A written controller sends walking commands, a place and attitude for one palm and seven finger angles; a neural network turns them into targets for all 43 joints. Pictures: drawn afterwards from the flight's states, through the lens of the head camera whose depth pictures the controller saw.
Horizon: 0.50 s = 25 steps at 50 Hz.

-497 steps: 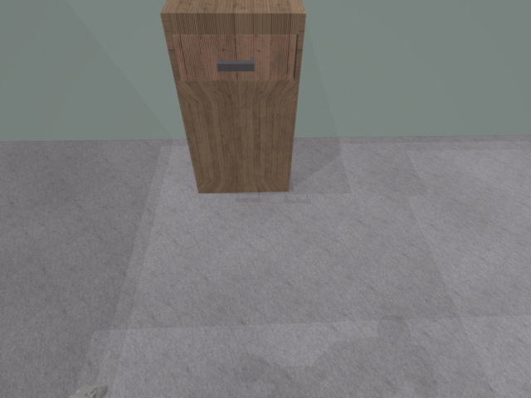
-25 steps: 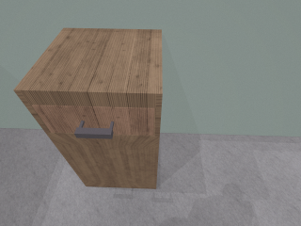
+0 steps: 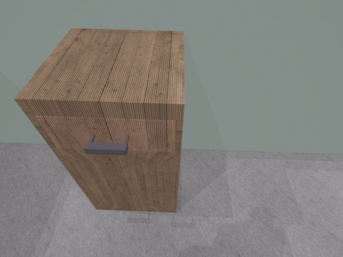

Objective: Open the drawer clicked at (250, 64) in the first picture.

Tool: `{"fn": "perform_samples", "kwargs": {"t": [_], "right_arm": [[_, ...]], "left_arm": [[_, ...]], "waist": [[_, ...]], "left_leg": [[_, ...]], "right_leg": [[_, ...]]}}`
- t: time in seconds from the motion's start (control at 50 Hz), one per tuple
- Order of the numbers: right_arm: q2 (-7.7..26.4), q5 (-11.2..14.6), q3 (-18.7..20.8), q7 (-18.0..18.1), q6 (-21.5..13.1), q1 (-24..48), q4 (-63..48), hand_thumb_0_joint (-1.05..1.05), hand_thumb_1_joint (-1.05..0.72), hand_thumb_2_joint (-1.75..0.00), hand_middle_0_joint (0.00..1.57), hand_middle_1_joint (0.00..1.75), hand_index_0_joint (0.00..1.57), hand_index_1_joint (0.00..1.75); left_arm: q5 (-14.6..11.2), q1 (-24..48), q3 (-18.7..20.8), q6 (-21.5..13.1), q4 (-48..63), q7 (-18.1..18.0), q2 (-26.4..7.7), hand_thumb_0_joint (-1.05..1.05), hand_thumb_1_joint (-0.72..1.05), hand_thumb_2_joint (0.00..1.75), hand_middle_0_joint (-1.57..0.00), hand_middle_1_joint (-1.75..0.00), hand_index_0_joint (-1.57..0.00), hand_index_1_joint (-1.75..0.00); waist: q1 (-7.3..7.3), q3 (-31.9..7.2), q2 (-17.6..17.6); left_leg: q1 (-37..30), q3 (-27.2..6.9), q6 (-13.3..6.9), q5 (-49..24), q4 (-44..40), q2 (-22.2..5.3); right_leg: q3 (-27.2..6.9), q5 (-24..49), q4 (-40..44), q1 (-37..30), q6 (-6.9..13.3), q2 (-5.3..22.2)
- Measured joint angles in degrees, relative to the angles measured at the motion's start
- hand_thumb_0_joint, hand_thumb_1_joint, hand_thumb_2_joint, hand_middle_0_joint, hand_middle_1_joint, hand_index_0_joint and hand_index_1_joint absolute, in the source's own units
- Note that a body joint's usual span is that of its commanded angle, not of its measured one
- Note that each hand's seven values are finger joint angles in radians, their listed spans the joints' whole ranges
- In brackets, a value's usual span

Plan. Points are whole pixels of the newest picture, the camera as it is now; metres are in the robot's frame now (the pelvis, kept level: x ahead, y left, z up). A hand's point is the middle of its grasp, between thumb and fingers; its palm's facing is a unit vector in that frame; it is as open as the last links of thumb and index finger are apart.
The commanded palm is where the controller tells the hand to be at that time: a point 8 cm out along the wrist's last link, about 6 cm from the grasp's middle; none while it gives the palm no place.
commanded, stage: shuffle to correct the standing spot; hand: left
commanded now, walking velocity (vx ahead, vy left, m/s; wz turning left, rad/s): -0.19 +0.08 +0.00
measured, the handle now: (108, 143) +0.45 +0.24 -0.06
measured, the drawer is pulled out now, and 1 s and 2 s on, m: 0.00 0.00 0.00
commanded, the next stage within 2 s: come to a stop and stand still in 0.14 s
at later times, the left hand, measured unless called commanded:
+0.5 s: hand out of the picture -0.02 +0.21 -0.18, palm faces +0.04 -0.98 -0.20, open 7.3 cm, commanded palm none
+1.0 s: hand out of the picture -0.01 +0.18 -0.19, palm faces +0.02 -0.98 -0.20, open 7.3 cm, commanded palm none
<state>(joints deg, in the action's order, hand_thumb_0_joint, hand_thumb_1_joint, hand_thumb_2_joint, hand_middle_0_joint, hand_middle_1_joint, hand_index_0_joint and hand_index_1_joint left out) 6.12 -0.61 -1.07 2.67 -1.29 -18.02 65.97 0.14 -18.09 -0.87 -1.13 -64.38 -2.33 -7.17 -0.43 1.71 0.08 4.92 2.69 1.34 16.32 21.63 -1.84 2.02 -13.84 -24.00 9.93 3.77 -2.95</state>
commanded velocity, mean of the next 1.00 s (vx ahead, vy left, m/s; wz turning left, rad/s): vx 0.00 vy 0.00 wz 0.00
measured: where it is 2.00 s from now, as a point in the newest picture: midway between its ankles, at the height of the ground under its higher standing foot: outside the picture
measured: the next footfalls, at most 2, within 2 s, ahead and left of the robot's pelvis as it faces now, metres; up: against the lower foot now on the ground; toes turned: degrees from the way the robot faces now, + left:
right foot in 0.54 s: -0.04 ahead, -0.07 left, +0.00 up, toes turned -1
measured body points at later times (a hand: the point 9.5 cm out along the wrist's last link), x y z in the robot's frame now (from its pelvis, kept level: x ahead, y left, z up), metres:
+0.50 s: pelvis -0.05 +0.03 +0.00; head -0.04 +0.03 +0.45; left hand -0.02 +0.26 -0.16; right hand -0.05 -0.19 -0.16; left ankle -0.05 +0.13 -0.74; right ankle -0.07 -0.08 -0.73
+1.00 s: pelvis -0.01 +0.02 -0.01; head +0.01 +0.02 +0.44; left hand -0.01 +0.24 -0.17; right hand +0.01 -0.21 -0.17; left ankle -0.05 +0.13 -0.74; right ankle -0.08 -0.07 -0.74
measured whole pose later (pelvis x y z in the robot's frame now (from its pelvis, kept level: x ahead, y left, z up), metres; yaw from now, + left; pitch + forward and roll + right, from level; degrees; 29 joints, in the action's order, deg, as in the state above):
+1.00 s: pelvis -0.01 +0.02 -0.01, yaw +0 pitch +0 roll +0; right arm 9.3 -0.9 -1.1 2.1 -1.0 -14.9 62.7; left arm 0.2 -18.0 -1.2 -2.0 -62.5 -3.1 -8.2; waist 0.1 0.9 0.4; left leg 10.7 3.2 -0.2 20.6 31.1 -0.6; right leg 0.4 -22.8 -30.1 7.5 2.4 -1.9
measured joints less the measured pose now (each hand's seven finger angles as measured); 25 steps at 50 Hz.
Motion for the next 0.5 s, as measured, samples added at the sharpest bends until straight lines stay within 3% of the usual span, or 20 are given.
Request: {"fn": "perform_samples", "kwargs": {"t": [0.3,0.42,0.5], "right_arm": [[2.71,-0.34,2.94,-0.75,3.1,3.12,-5.76,0.0,-0.92,-0.89,0.2,0.3,0.2,0.3],[2.17,-0.89,2.35,-1.14,1.74,0.98,-5.4,0.0,-0.92,-0.89,0.2,0.3,0.2,0.3],[1.66,-1.04,1.6,-1.29,1.76,-0.34,-3.81,0.0,-0.91,-0.89,0.2,0.3,0.2,0.3]], "left_arm": [[0.71,4.73,2.44,2.32,5.3,-0.24,-2.53,0.0,0.91,0.9,-0.2,-0.29,-0.2,-0.3],[1.0,5.43,2.49,2.99,6.14,0.47,-3.56,0.0,0.91,0.9,-0.2,-0.29,-0.2,-0.3],[1.37,3.32,2.01,2.03,5.73,0.89,-3.01,0.0,0.91,0.9,-0.2,-0.29,-0.2,-0.3]], "waist": [[0.2,2.0,0.45],[0.25,-0.25,2.08],[-0.12,-2.34,1.88]], "left_leg": [[7.79,0.27,-1.45,1.14,9.25,1.45],[7.85,0.85,-2.98,-1.71,5.28,2.88],[7.7,0.83,-3.24,-2.48,3.58,3.38]], "right_leg": [[-0.17,-0.31,-7.66,7.01,-0.83,1.81],[-1.38,-4.12,-10.0,8.78,-2.05,2.86],[-1.63,-7.26,-10.79,5.5,-2.1,3.15]]}}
